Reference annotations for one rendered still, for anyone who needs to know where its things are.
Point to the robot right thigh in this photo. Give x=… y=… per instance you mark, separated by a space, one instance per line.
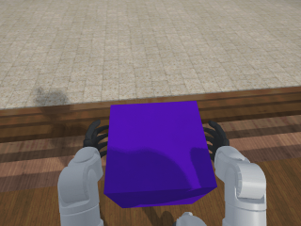
x=189 y=220

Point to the left robot forearm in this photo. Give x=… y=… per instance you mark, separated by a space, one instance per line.
x=77 y=188

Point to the right robot shin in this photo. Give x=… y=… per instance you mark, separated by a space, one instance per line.
x=187 y=214

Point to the carton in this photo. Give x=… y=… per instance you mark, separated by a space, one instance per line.
x=157 y=155

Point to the right robot forearm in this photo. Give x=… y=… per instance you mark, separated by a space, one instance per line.
x=244 y=188

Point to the right robot hand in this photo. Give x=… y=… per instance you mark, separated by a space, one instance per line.
x=218 y=140

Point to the left robot hand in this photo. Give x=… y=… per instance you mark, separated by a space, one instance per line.
x=92 y=139

